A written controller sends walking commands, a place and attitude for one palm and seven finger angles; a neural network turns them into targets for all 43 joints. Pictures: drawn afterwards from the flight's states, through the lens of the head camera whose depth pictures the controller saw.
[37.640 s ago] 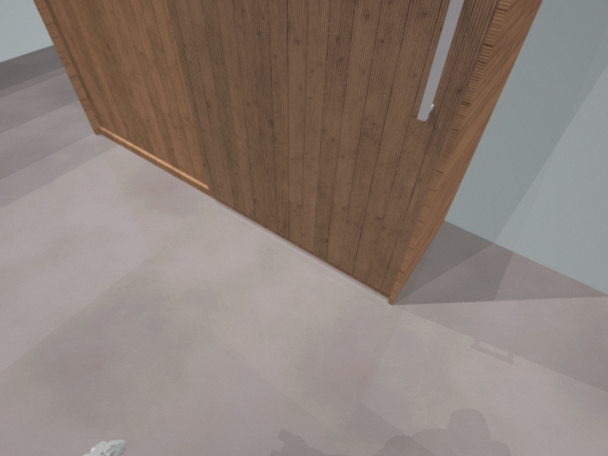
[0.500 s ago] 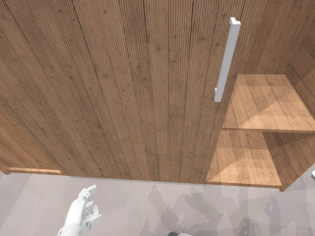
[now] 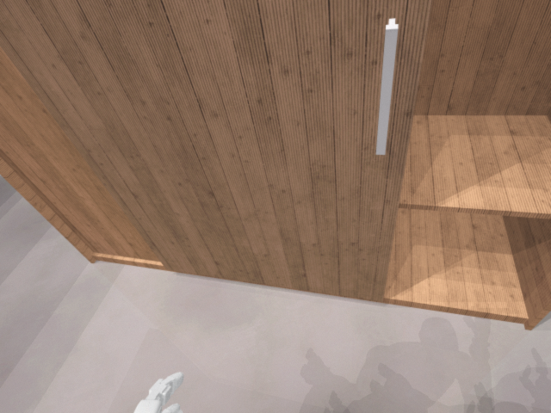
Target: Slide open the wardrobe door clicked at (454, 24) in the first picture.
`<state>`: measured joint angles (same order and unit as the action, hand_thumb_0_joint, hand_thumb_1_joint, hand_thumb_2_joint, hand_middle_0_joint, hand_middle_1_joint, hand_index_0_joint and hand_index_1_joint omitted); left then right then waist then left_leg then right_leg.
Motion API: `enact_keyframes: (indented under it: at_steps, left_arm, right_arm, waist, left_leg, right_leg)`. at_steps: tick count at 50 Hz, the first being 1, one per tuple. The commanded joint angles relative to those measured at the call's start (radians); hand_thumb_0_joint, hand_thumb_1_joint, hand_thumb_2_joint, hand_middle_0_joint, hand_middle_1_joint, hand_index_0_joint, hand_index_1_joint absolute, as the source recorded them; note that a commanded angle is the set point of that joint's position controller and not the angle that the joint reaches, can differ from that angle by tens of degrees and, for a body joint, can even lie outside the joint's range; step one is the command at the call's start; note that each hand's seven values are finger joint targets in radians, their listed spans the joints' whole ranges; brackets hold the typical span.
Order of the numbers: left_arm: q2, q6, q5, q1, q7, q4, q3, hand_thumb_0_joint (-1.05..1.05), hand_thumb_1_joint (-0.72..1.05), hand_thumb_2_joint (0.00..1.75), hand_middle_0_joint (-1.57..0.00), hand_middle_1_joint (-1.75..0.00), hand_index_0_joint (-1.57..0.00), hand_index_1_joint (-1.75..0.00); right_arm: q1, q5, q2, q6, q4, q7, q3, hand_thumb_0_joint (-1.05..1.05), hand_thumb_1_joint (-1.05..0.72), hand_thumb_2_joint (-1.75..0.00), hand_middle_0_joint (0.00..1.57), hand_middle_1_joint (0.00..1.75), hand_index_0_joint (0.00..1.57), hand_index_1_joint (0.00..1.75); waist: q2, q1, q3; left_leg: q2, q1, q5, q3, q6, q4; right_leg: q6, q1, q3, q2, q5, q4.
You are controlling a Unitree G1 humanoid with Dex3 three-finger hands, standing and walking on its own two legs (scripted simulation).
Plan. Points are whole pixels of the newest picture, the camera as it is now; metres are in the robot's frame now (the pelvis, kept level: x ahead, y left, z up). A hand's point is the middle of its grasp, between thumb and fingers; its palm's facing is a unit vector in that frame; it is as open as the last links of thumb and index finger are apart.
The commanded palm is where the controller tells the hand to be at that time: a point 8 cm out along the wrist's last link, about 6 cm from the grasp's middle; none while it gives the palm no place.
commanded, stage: stop stepping back and stand still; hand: right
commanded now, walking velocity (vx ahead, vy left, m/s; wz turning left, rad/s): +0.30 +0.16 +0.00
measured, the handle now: (385, 93) +0.64 -0.17 +0.13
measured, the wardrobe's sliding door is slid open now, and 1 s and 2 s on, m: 0.48 0.48 0.48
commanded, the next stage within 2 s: let the arm hang, fingers relaxed in 1.06 s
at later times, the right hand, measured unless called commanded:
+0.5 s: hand out of the picture +0.15 -0.28 +0.16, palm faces +0.32 +0.82 -0.48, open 7.4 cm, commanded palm +0.10 -0.34 +0.15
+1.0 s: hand out of the picture +0.22 -0.30 +0.15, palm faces +0.35 +0.75 -0.56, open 7.4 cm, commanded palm +0.15 -0.34 +0.15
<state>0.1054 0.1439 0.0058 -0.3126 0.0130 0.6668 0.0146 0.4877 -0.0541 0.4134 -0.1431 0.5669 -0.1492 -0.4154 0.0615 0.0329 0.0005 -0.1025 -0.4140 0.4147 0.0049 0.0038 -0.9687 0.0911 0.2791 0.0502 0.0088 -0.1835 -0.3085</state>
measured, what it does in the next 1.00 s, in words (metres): steps on the spot: left foot, then right foot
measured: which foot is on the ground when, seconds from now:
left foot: up 0.00-0.12, down 0.14-0.24, up 0.26-0.52, down 0.54-1.00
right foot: down 0.00-0.06, up 0.08-0.20, down 0.22-1.00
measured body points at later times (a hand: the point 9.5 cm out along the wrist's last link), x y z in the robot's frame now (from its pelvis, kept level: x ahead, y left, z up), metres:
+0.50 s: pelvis -0.04 -0.04 -0.02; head -0.03 -0.07 +0.43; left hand +0.08 +0.16 -0.11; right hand +0.13 -0.32 +0.19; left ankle -0.07 +0.05 -0.73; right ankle +0.00 -0.16 -0.76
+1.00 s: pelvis +0.01 -0.05 -0.02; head +0.06 -0.06 +0.42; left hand +0.20 +0.18 -0.09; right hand +0.20 -0.34 +0.18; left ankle -0.09 +0.07 -0.76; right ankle -0.02 -0.18 -0.76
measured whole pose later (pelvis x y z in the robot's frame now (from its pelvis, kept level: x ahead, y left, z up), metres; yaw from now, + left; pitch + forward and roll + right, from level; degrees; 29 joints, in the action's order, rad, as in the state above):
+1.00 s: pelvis +0.01 -0.05 -0.02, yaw +0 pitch +4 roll +0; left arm 0.18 0.11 -0.01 -0.15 0.04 0.54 0.00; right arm 0.58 -0.05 0.50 -0.24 0.57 -0.16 -0.49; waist 0.04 0.02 -0.04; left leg 0.00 -0.15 0.34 0.01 0.00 -0.47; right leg 0.02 0.29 -0.05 -0.05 -0.26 -0.53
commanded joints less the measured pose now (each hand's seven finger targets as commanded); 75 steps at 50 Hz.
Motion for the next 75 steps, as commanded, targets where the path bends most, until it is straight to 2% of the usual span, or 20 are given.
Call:
enact_keyframes:
  at_steps: [1,4,7,8,10,12,14,17,22,24,26,27,29,31,39,46,57,58,65,75]
  left_arm:
    - [0.186,0.054,0.014,0.155,0.017,-0.187,-0.086,0.0,0.9,0.9,-0.2,-0.3,-0.2,-0.3]
    - [0.197,-0.005,-0.033,0.114,0.034,-0.14,-0.105,0.0,0.9,0.9,-0.2,-0.3,-0.2,-0.3]
    - [0.175,-0.009,0.026,0.158,0.013,-0.171,-0.046,0.0,0.9,0.9,-0.2,-0.3,-0.2,-0.3]
    - [0.168,-0.013,0.035,0.155,0.006,-0.155,-0.019,0.0,0.9,0.9,-0.2,-0.3,-0.2,-0.3]
    - [0.266,-0.018,-0.019,0.169,0.041,-0.135,-0.096,0.0,0.9,0.9,-0.2,-0.3,-0.2,-0.3]
    - [0.286,0.004,0.005,0.222,0.055,-0.187,-0.093,0.0,0.9,0.9,-0.2,-0.3,-0.2,-0.3]
    - [0.209,0.046,0.03,0.195,0.032,-0.177,-0.06,0.0,0.9,0.9,-0.2,-0.3,-0.2,-0.3]
    - [0.214,0.062,0.013,0.199,-0.012,-0.204,-0.077,0.0,0.9,0.9,-0.2,-0.3,-0.2,-0.3]
    - [0.198,0.018,0.022,0.173,-0.002,-0.204,-0.069,0.0,0.9,0.9,-0.2,-0.3,-0.2,-0.3]
    - [0.187,0.0,0.014,0.159,0.027,-0.192,-0.064,0.0,0.9,0.9,-0.2,-0.3,-0.2,-0.3]
    - [0.187,-0.015,0.001,0.144,0.047,-0.17,-0.076,0.0,0.9,0.9,-0.2,-0.3,-0.2,-0.3]
    - [0.203,-0.01,-0.009,0.169,0.056,-0.17,-0.074,0.0,0.9,0.9,-0.2,-0.3,-0.2,-0.3]
    - [0.191,0.028,0.01,0.171,0.047,-0.137,-0.044,0.0,0.9,0.9,-0.2,-0.3,-0.2,-0.3]
    - [0.224,0.027,-0.015,0.158,0.063,-0.125,-0.078,0.0,0.9,0.9,-0.2,-0.3,-0.2,-0.3]
    - [0.223,0.059,-0.021,0.183,0.063,-0.195,-0.066,0.0,0.9,0.9,-0.2,-0.3,-0.2,-0.3]
    - [0.212,0.003,-0.024,0.159,0.037,-0.241,-0.075,0.0,0.9,0.9,-0.2,-0.3,-0.2,-0.3]
    - [0.23,-0.007,-0.017,0.169,0.073,-0.225,-0.068,0.0,0.9,0.9,-0.2,-0.3,-0.2,-0.3]
    - [0.348,0.041,-0.019,0.223,-0.017,-0.042,-0.1,0.0,0.9,0.9,-0.2,-0.3,-0.2,-0.3]
    - [0.332,-0.103,0.021,0.16,-0.014,0.002,-0.074,0.0,0.9,0.9,-0.2,-0.3,-0.2,-0.3]
    - [0.253,-0.143,0.021,0.136,0.013,0.185,-0.044,0.0,0.9,0.9,-0.2,-0.3,-0.2,-0.3]
  right_arm:
    - [0.155,0.011,0.201,-0.069,0.325,-0.017,-0.087,0.0,-0.9,-0.9,0.2,0.3,0.2,0.3]
    - [0.103,-0.005,0.163,-0.042,0.225,-0.011,-0.084,0.0,-0.9,-0.9,0.2,0.3,0.2,0.3]
    - [-0.227,-0.021,0.363,-0.098,0.232,-0.025,-0.276,0.0,-0.9,-0.9,0.2,0.3,0.2,0.3]
    - [-0.27,-0.016,0.27,-0.097,0.06,-0.024,-0.208,0.0,-0.9,-0.9,0.2,0.3,0.2,0.3]
    - [-0.291,0.008,0.173,-0.042,-0.03,-0.009,-0.081,0.0,-0.9,-0.9,0.2,0.3,0.2,0.3]
    - [-0.325,-0.003,0.206,-0.077,0.161,0.003,-0.101,0.0,-0.9,-0.9,0.2,0.3,0.2,0.3]
    - [-0.307,-0.009,0.283,-0.122,0.242,0.03,-0.154,0.0,-0.9,-0.9,0.2,0.3,0.2,0.3]
    - [-0.118,-0.007,0.201,-0.116,0.377,0.03,-0.109,0.0,-0.9,-0.9,0.2,0.3,0.2,0.3]
    - [0.12,0.019,0.182,-0.102,0.258,-0.013,-0.152,0.0,-0.9,-0.9,0.2,0.3,0.2,0.3]
    - [0.108,0.013,0.179,-0.072,0.137,-0.025,-0.153,0.0,-0.9,-0.9,0.2,0.3,0.2,0.3]
    - [0.018,0.01,0.195,-0.054,0.051,-0.026,-0.158,0.0,-0.9,-0.9,0.2,0.3,0.2,0.3]
    - [-0.049,0.003,0.213,-0.059,0.042,-0.023,-0.158,0.0,-0.9,-0.9,0.2,0.3,0.2,0.3]
    - [-0.133,0.013,0.294,-0.099,0.002,-0.033,-0.202,0.0,-0.9,-0.9,0.2,0.3,0.2,0.3]
    - [-0.1,0.014,0.109,-0.073,-0.126,-0.017,-0.044,0.0,-0.9,-0.9,0.2,0.3,0.2,0.3]
    - [-0.113,0.036,0.207,-0.11,0.226,-0.041,-0.097,0.0,-0.9,-0.9,0.2,0.3,0.2,0.3]
    - [0.145,-0.002,0.216,-0.132,0.15,-0.033,-0.216,0.0,-0.9,-0.9,0.2,0.3,0.2,0.3]
    - [0.063,0.002,0.179,-0.082,0.098,-0.023,-0.109,0.0,-0.9,-0.9,0.2,0.3,0.2,0.3]
    - [-0.031,0.058,0.008,0.037,-0.634,0.09,0.325,0.0,-0.9,-0.9,0.2,0.3,0.2,0.3]
    - [-0.193,0.086,0.032,0.115,-0.978,0.142,0.34,0.0,-0.9,-0.9,0.2,0.3,0.2,0.3]
    - [-0.223,0.065,-0.035,0.143,-1.393,0.126,0.385,0.0,-0.9,-0.9,0.2,0.3,0.2,0.3]
  waist:
    - [-0.398,-0.082,0.131]
    - [0.263,-0.028,0.175]
    - [0.092,0.022,-0.005]
    - [0.028,0.039,-0.061]
    - [-0.02,0.018,-0.051]
    - [-0.629,-0.022,-0.059]
    - [-0.456,-0.011,-0.134]
    - [-0.233,-0.041,-0.016]
    - [-0.424,-0.053,0.109]
    - [-0.244,-0.048,0.095]
    - [0.125,-0.024,0.045]
    - [0.211,-0.025,-0.005]
    - [0.111,0.001,0.012]
    - [0.179,-0.009,0.01]
    - [-0.214,-0.047,0.124]
    - [-0.113,-0.03,0.22]
    - [-0.044,-0.028,0.208]
    - [-0.083,0.021,0.128]
    - [0.119,-0.026,0.117]
    - [-0.199,-0.022,0.077]
  left_leg:
    - [-0.07,0.427,0.142,0.213,0.049,0.459]
    - [0.305,0.209,-0.219,-0.036,0.223,0.576]
    - [0.497,0.13,-0.209,-0.228,0.214,0.547]
    - [0.428,0.044,-0.128,-0.082,-0.003,0.511]
    - [0.243,-0.036,-0.104,0.004,0.111,0.259]
    - [0.019,-0.218,0.286,0.062,0.009,-0.168]
    - [0.046,-0.194,0.132,-0.084,0.009,-0.286]
    - [0.085,0.002,-0.017,-0.032,-0.002,-0.169]
    - [0.025,0.414,0.064,0.127,0.031,0.274]
    - [0.024,0.444,0.098,0.116,0.045,0.526]
    - [0.27,0.339,0.037,-0.237,0.147,0.726]
    - [0.425,0.245,-0.075,-0.471,0.22,0.814]
    - [0.459,0.152,-0.407,-0.429,0.232,0.731]
    - [0.362,0.191,-0.331,-0.275,0.154,0.66]
    - [0.123,0.144,-0.411,0.026,-0.029,0.368]
    - [0.202,0.418,-0.951,-0.06,0.024,0.476]
    - [0.174,0.316,-0.801,-0.02,-0.016,0.518]
    - [0.233,0.163,-0.889,0.03,0.01,0.356]
    - [0.255,0.193,-0.449,-0.043,0.04,0.444]
    - [0.22,0.246,-0.403,-0.031,0.014,0.522]
  right_leg:
    - [0.149,0.088,-0.024,-0.047,-0.231,0.215]
    - [-0.095,0.116,0.013,0.013,-0.365,-0.906]
    - [-0.094,0.375,0.132,-0.146,-0.375,-0.962]
    - [-0.094,0.263,0.033,-0.148,-0.284,-0.674]
    - [-0.097,-0.036,-0.053,-0.056,-0.077,-0.342]
    - [-0.145,-0.061,0.541,-0.33,-0.226,0.071]
    - [-0.12,0.11,0.718,-0.343,-0.424,0.214]
    - [-0.179,0.155,0.403,-0.304,-0.491,0.178]
    - [-0.148,0.288,0.067,-0.192,-0.524,0.092]
    - [-0.124,0.244,0.036,-0.153,-0.476,-0.052]
    - [-0.102,0.278,-0.071,-0.047,-0.3,-0.51]
    - [-0.091,0.347,-0.037,-0.006,-0.27,-0.741]
    - [-0.075,0.231,-0.041,-0.076,-0.242,-0.724]
    - [-0.098,0.142,-0.038,-0.059,-0.156,-0.484]
    - [-0.192,-0.268,0.043,-0.168,0.743,-0.183]
    - [-0.1,-0.086,-0.099,-0.079,0.538,-0.273]
    - [-0.121,-0.171,-0.082,-0.105,0.509,-0.212]
    - [-0.114,-0.133,-0.053,-0.126,0.669,-0.336]
    - [-0.142,0.008,0.019,-0.113,0.24,-0.269]
    - [-0.123,-0.099,-0.016,-0.096,0.299,-0.195]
